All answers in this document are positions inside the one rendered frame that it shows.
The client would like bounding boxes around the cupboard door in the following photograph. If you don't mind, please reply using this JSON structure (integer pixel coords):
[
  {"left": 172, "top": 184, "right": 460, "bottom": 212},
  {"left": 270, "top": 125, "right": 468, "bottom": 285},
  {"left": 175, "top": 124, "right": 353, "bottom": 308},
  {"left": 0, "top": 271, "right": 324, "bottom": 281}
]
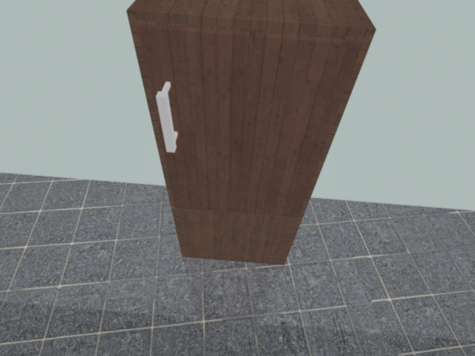
[{"left": 138, "top": 24, "right": 362, "bottom": 218}]

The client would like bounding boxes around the handle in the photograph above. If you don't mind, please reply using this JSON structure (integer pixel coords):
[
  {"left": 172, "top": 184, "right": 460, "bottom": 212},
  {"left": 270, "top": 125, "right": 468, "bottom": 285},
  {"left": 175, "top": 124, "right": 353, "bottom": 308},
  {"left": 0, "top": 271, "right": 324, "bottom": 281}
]
[{"left": 156, "top": 82, "right": 178, "bottom": 153}]

